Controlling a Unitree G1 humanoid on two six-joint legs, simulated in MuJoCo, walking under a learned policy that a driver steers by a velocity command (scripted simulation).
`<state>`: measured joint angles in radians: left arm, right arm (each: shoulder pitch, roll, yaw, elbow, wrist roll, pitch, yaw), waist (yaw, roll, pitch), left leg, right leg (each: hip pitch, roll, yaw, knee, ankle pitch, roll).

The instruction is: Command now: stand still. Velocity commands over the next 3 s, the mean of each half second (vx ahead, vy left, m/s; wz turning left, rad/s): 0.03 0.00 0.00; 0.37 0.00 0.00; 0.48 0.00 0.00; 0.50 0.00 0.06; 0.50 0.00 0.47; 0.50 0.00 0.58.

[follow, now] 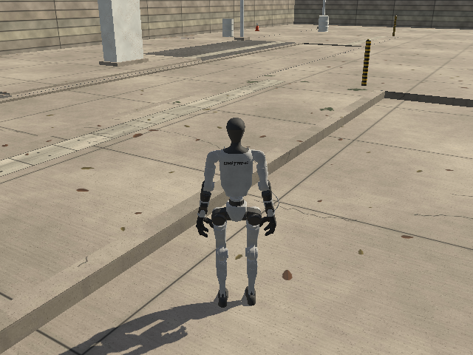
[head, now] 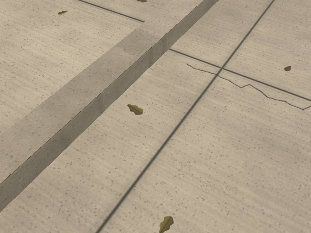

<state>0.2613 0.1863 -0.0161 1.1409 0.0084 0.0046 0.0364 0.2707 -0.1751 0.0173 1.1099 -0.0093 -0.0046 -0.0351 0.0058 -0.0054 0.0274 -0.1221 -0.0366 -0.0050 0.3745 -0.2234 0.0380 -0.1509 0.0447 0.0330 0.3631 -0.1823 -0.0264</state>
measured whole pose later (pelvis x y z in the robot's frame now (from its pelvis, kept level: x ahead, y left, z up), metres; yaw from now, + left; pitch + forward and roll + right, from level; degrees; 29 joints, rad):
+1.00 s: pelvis +0.19 -0.05 +0.00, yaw +0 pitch +1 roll +0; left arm 0.52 0.12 0.01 1.13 0.02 -0.10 0.01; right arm 0.12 -0.20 -0.05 0.98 -0.03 -0.04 0.03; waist 0.03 0.03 0.01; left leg -0.63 0.06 0.06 0.92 -0.15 0.05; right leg 0.06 0.07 -0.05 0.20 -0.28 -0.08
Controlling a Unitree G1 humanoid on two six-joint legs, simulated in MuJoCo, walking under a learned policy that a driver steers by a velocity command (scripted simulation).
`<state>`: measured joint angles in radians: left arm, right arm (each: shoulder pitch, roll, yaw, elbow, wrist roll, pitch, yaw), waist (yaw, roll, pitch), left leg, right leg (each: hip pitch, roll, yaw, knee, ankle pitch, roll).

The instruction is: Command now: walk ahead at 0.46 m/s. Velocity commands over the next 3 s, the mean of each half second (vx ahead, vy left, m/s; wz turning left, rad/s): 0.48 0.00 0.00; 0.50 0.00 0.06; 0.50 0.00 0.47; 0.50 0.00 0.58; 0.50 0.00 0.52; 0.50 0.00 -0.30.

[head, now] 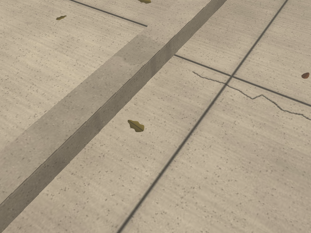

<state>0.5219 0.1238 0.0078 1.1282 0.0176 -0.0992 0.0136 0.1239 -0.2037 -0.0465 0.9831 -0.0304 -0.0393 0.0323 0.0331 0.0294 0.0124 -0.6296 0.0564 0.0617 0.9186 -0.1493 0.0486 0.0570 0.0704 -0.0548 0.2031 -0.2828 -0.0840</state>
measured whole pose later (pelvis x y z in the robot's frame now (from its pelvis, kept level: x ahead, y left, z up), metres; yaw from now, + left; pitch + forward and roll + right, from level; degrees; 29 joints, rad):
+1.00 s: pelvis +0.57 -0.02 +0.00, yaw +3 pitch +0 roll -1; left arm 0.38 0.19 0.05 1.06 0.02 -0.11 0.00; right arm 0.21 -0.21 -0.06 0.96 -0.03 -0.04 0.02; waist 0.00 0.04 0.04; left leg -0.60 0.08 -0.03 1.05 -0.18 0.06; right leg -0.09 0.07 -0.14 0.27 -0.19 -0.10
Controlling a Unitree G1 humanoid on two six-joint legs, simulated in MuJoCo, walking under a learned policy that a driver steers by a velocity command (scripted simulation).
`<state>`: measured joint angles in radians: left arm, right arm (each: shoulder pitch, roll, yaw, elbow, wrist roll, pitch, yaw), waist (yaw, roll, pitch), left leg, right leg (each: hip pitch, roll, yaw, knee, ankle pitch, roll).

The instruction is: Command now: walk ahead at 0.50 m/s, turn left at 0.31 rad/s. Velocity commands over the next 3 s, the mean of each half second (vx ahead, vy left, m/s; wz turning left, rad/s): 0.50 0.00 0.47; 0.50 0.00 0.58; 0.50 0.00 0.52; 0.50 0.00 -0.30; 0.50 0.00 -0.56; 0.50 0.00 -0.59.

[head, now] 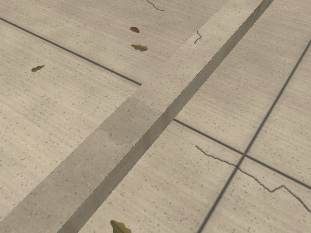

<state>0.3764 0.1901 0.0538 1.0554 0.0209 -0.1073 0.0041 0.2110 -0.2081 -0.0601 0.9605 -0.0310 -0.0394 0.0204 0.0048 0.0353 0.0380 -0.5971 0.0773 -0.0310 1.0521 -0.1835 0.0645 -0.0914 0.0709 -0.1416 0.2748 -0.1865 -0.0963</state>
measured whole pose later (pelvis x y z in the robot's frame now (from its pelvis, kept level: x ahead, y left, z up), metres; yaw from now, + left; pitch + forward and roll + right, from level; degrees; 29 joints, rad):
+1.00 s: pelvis +0.50 +0.11 -0.01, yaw +34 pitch +1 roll -1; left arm 0.23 0.22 0.03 0.78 0.04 -0.08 0.01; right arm 0.24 -0.27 -0.07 0.76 -0.04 0.00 0.02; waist -0.01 0.05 0.01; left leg -0.62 -0.02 -0.03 1.48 -0.34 0.05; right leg -0.29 0.01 -0.12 0.44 -0.18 -0.05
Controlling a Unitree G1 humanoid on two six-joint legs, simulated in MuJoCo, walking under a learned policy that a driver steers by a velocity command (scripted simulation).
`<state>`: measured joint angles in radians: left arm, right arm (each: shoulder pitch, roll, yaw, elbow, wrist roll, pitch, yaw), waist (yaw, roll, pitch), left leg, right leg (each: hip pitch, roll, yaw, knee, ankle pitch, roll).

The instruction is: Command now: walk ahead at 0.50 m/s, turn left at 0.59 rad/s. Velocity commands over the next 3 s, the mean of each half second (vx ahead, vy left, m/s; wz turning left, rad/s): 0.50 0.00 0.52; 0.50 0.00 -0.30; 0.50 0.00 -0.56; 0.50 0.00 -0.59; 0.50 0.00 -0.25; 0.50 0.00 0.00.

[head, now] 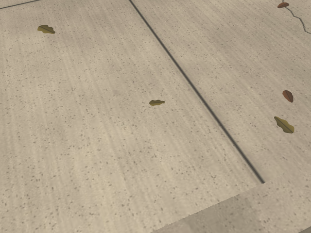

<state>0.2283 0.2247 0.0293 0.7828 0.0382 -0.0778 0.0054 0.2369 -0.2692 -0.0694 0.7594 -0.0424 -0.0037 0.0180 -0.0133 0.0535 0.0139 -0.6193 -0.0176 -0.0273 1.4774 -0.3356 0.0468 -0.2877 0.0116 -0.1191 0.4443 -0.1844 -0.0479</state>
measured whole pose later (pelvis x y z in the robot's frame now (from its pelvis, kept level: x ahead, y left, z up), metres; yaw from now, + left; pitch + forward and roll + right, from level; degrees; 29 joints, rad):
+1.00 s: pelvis +0.53 +0.22 +0.13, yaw +3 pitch +1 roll -1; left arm 0.22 0.24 0.07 0.75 0.01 -0.01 -0.03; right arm 0.41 -0.22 -0.05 0.83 -0.03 -0.07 -0.06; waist 0.01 -0.01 0.02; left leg -0.18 -0.05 0.14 1.11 -0.41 0.00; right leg -0.37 0.14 -0.13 0.57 -0.25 -0.20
